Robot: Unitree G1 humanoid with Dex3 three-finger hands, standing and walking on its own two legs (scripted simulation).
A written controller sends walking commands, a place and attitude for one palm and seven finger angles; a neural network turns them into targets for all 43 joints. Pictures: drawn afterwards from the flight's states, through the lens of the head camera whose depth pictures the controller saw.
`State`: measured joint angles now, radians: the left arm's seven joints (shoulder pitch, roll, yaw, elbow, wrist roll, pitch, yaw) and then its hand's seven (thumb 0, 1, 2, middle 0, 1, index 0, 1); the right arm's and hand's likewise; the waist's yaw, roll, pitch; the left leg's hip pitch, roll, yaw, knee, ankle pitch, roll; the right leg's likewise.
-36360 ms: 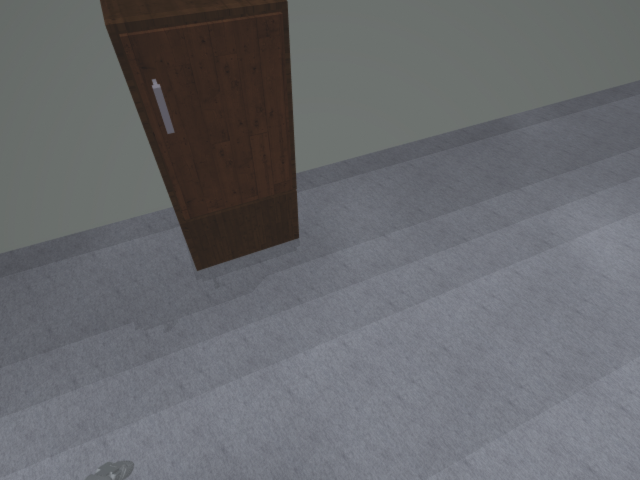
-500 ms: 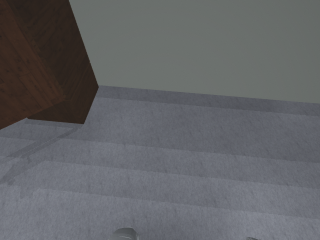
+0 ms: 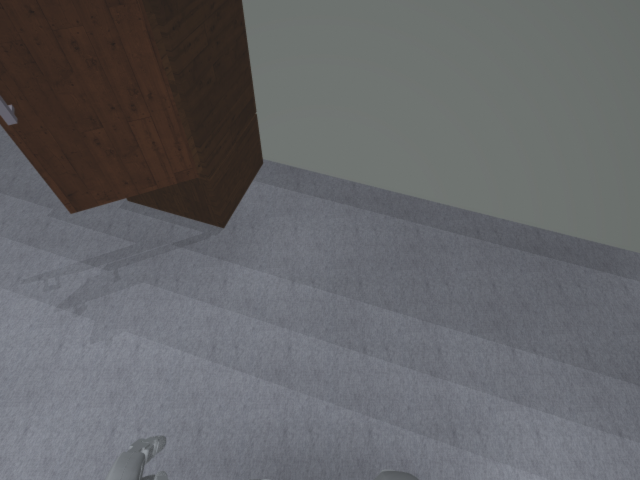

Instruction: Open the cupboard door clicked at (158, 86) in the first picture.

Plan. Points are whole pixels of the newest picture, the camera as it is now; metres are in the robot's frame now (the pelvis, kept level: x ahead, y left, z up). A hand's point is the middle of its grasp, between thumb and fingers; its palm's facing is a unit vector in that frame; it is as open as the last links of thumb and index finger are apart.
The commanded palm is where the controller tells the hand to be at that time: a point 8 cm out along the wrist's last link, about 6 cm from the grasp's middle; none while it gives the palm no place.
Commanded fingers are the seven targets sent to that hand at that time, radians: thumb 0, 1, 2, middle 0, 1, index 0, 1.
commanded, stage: turn to face it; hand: left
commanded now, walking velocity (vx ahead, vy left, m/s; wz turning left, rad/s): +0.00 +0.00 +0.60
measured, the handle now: out of the picture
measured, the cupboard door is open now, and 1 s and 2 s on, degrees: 43 43 43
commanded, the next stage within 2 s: take the last steps up to it in 0.50 s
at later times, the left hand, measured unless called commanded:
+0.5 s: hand out of the picture -0.05 +0.16 -0.17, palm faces +0.33 -0.91 -0.25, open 7.3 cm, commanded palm none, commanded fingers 0.00 0.90 0.90 -0.20 -0.30 -0.20 -0.30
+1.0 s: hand out of the picture +0.02 +0.20 -0.15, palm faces +0.36 -0.91 -0.20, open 7.4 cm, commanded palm none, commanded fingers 0.00 0.90 0.90 -0.20 -0.30 -0.20 -0.30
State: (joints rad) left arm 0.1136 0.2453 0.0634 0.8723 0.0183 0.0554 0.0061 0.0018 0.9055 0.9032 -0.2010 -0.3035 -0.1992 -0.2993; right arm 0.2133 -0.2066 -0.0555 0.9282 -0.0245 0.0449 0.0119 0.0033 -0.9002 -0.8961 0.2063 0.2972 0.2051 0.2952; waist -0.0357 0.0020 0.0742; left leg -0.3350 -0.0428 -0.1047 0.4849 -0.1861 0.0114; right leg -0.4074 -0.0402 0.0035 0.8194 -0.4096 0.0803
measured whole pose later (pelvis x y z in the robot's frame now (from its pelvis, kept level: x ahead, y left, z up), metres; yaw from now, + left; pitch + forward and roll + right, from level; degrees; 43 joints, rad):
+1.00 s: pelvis +0.01 -0.01 +0.00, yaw +23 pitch +1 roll +1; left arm 0.17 0.19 0.05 0.96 0.03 0.02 -0.03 0.00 0.91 0.90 -0.20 -0.30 -0.20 -0.30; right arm 0.34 -0.20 -0.04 1.03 -0.03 -0.01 -0.01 0.00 -0.92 -0.90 0.20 0.30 0.20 0.29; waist -0.03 0.00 0.03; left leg -0.17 -0.05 0.02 0.39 -0.23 0.06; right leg -0.38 -0.07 -0.07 0.74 -0.38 0.03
